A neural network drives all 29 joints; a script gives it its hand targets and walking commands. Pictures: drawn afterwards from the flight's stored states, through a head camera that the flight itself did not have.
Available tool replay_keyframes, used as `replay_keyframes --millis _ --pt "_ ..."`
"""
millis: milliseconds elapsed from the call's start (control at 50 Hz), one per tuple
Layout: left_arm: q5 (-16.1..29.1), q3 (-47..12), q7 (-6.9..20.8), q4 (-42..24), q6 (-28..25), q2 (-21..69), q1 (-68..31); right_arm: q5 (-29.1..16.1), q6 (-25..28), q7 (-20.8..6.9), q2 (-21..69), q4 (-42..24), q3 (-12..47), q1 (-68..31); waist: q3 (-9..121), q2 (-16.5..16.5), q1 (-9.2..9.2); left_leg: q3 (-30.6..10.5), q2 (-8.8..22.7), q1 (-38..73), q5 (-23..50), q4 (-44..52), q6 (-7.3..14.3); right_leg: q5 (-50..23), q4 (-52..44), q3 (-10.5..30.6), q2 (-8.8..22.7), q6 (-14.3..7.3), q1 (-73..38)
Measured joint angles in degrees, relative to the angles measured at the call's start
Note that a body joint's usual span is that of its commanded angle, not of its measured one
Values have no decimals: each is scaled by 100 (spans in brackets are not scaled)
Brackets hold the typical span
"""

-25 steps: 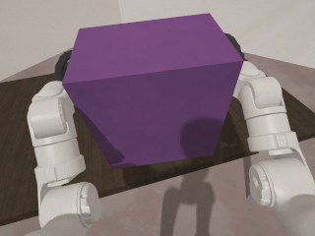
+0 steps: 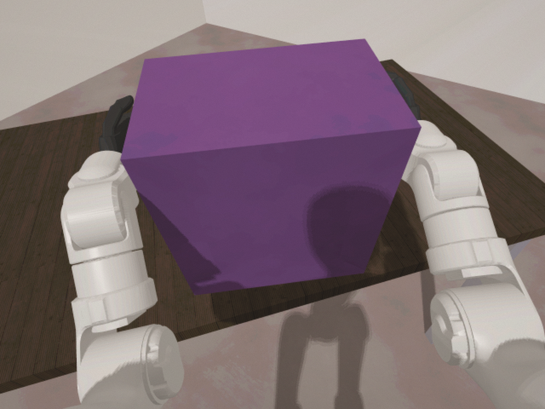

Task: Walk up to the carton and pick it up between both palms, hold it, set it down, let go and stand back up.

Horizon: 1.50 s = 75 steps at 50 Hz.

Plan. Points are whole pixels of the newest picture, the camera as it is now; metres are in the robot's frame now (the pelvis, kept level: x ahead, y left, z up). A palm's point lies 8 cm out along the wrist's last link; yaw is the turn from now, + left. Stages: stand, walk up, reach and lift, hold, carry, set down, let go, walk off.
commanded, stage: set down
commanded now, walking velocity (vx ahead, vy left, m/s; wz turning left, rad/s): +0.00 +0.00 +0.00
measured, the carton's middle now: (270, 181) +0.39 -0.01 +0.15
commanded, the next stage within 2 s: none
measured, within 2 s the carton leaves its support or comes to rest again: rests again in 0.78 s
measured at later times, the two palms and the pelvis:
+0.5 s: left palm (131, 170) +0.41 +0.17 +0.19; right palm (392, 141) +0.42 -0.20 +0.18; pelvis +0.00 +0.00 +0.00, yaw +1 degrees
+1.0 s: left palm (136, 184) +0.41 +0.17 +0.16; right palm (389, 153) +0.42 -0.20 +0.16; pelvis -0.01 +0.00 +0.00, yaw +2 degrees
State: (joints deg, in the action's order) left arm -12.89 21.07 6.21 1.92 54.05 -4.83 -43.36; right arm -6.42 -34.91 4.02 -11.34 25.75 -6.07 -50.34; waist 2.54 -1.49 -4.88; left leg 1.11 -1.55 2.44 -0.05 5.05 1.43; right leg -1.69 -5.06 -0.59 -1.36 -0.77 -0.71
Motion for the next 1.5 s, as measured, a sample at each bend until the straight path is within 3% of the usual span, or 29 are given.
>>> replay_keyframes --millis 560,1000,1500 --pt "5 223 -156 1177 -1188 220 -86 1162 982 -623 355 1011 -850 -86 283 -30 50 -100 -29 -584 98 5 21 -61 -6 -101 31 3 550" --pt "92 276 -257 2024 -2061 311 -50 1625 1473 -769 486 1366 -1311 23 494 -85 87 -203 -52 -849 206 7 36 -132 -10 -206 56 -5 780" --pt "-132 551 -132 2808 -2847 368 -330 2303 1668 -1022 636 1549 -1963 -131 575 -99 113 -303 -48 -1014 296 13 33 -183 -14 -308 54 -16 914"
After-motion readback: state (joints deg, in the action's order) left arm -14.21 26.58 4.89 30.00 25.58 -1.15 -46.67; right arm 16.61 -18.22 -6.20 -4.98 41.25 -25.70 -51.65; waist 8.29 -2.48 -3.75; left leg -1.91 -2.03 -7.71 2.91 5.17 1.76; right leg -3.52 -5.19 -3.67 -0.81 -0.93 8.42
